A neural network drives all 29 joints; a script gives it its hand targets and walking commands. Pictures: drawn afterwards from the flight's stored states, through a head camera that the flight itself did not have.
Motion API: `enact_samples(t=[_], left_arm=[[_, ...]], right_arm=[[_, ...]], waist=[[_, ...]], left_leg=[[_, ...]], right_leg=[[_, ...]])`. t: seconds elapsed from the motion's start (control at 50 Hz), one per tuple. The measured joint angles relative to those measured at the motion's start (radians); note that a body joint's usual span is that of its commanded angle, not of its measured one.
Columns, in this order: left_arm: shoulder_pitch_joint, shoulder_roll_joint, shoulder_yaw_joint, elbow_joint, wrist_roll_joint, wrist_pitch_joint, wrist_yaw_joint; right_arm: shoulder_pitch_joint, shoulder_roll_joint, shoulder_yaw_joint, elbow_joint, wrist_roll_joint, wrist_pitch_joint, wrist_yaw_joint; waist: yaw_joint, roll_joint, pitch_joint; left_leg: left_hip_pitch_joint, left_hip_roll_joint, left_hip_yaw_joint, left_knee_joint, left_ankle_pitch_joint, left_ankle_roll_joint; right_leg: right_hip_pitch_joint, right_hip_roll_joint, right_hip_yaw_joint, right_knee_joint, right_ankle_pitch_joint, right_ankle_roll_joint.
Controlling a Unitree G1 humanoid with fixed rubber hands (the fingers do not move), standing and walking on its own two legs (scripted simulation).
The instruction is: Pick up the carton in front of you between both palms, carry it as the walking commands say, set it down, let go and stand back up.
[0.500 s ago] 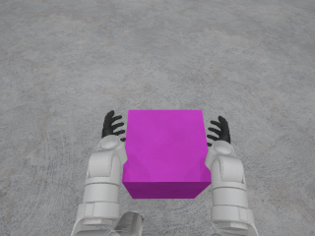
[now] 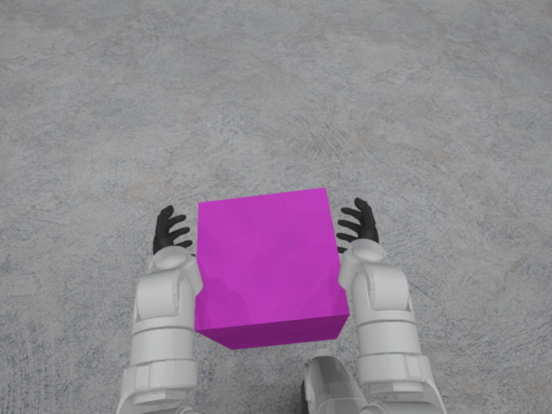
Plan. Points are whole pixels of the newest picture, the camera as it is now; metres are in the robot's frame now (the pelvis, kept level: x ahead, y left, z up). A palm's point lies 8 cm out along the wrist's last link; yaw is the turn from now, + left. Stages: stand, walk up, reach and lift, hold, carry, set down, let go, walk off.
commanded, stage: carry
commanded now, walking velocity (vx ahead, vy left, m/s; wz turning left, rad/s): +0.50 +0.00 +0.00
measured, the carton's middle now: (273, 277) +0.35 -0.02 -0.09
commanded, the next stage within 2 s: none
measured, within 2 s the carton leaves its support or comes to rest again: neither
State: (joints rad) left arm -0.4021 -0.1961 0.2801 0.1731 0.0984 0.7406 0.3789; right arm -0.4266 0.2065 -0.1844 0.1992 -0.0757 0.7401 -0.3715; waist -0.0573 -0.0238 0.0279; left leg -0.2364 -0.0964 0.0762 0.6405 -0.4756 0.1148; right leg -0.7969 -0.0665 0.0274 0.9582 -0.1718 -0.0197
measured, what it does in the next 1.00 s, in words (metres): walks ahead: right foot, then left foot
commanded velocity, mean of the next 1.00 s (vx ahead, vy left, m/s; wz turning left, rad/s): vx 0.50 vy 0.00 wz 0.00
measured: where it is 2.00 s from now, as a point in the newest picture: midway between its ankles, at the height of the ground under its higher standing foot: (247, 197)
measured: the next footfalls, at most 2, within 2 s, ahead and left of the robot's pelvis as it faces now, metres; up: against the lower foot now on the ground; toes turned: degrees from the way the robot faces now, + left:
right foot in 0.10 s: +0.30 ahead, -0.12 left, +0.00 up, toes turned -4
left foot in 0.50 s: +0.53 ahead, +0.13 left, +0.00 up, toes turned +10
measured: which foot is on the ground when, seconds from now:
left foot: down 0.00-0.14, up 0.16-0.48, down 0.50-0.98, up 1.00-1.00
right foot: up 0.00-0.08, down 0.10-0.54, up 0.56-0.92, down 0.94-1.00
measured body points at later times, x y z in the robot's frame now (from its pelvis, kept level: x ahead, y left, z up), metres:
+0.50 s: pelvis +0.37 +0.02 +0.02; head +0.36 +0.01 +0.47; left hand +0.70 +0.15 +0.13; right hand +0.69 -0.13 +0.12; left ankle +0.49 +0.12 -0.71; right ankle +0.26 -0.12 -0.71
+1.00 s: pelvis +0.70 +0.00 +0.01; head +0.66 -0.01 +0.46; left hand +0.96 +0.14 +0.12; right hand +0.96 -0.15 +0.10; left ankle +0.51 +0.11 -0.68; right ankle +0.78 -0.09 -0.72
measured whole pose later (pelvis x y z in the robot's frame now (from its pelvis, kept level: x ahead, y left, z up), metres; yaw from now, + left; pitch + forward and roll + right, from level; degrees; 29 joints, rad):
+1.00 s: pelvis +0.70 +0.00 +0.01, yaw +2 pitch +3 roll -1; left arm -0.13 -0.13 0.00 -0.35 0.07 1.18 0.26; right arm -0.09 0.13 -0.01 -0.39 -0.08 1.22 -0.28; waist 0.00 0.05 -0.18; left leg -0.11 0.11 0.11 0.77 -0.48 -0.03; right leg -0.44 -0.04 -0.25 0.57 -0.17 -0.08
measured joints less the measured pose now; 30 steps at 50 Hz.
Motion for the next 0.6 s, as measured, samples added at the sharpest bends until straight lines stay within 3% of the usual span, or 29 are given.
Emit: enact_samples(t=[0.1,0.16,0.2,0.22,0.26,0.34,0.46,0.5,0.52,0.56,0.6], left_arm=[[-0.036,-0.015,-0.026,-0.019,0.017,-0.027,-0.022],[-0.068,-0.026,-0.050,0.009,0.040,-0.050,-0.025],[-0.070,-0.028,-0.062,0.004,0.050,-0.052,-0.022],[-0.058,-0.025,-0.071,-0.005,0.051,-0.046,-0.024],[-0.026,-0.012,-0.083,-0.026,0.043,-0.023,-0.032],[0.017,0.006,-0.090,-0.094,0.013,0.052,-0.051],[0.036,0.012,-0.132,-0.202,0.001,0.190,-0.074],[0.051,0.017,-0.158,-0.243,0.011,0.239,-0.079],[0.062,0.021,-0.163,-0.265,0.015,0.259,-0.083],[0.105,0.034,-0.165,-0.313,0.009,0.290,-0.094],[0.159,0.047,-0.169,-0.361,-0.004,0.327,-0.100]], right_arm=[[0.026,-0.009,-0.020,-0.009,-0.024,-0.017,0.041],[0.035,-0.016,-0.046,-0.049,-0.024,-0.022,0.044],[0.041,-0.016,-0.047,-0.078,-0.013,-0.012,0.035],[0.043,-0.017,-0.038,-0.091,-0.010,0.000,0.028],[0.041,-0.017,-0.020,-0.104,-0.021,0.029,0.023],[0.034,-0.014,0.009,-0.139,-0.051,0.097,0.034],[0.099,-0.035,0.048,-0.261,-0.052,0.210,0.053],[0.123,-0.042,0.068,-0.309,-0.045,0.257,0.046],[0.133,-0.045,0.081,-0.324,-0.040,0.276,0.044],[0.149,-0.049,0.113,-0.335,-0.013,0.314,0.056],[0.168,-0.054,0.131,-0.352,0.008,0.360,0.065]], waist=[[0.040,0.017,-0.055],[0.066,0.059,-0.069],[0.072,0.033,-0.063],[0.074,0.021,-0.060],[0.078,0.005,-0.060],[0.084,0.005,-0.068],[0.062,0.017,-0.102],[0.053,0.026,-0.135],[0.047,0.015,-0.154],[0.040,-0.019,-0.181],[0.046,-0.001,-0.187]], left_leg=[[0.139,0.039,0.009,-0.033,-0.060,-0.038],[0.022,0.074,-0.026,0.306,0.013,-0.112],[-0.106,0.054,-0.051,0.544,-0.008,-0.128],[-0.156,0.059,-0.049,0.588,0.004,-0.128],[-0.225,0.084,-0.032,0.514,0.040,-0.134],[-0.290,0.134,-0.005,0.162,0.087,-0.133],[-0.245,0.146,0.090,-0.193,0.365,-0.130],[-0.195,0.146,0.114,-0.241,0.369,-0.122],[-0.188,0.140,0.122,-0.224,0.416,-0.095],[-0.199,0.130,0.146,-0.132,0.354,-0.055],[-0.167,0.146,0.148,-0.129,0.278,-0.051]], right_leg=[[0.170,0.048,-0.120,-0.404,0.186,-0.015],[0.237,0.072,-0.156,-0.410,0.075,-0.044],[0.281,0.053,-0.149,-0.423,0.042,-0.043],[0.317,0.045,-0.143,-0.448,0.035,-0.036],[0.396,0.032,-0.128,-0.517,0.028,-0.022],[0.535,0.014,-0.105,-0.628,0.009,-0.007],[0.711,-0.002,-0.108,-0.639,-0.120,0.039],[0.740,0.002,-0.109,-0.569,-0.209,0.057],[0.736,-0.009,-0.109,-0.507,-0.262,0.063],[0.651,-0.036,-0.096,-0.283,-0.301,0.053],[0.526,-0.009,-0.086,-0.052,-0.332,0.035]])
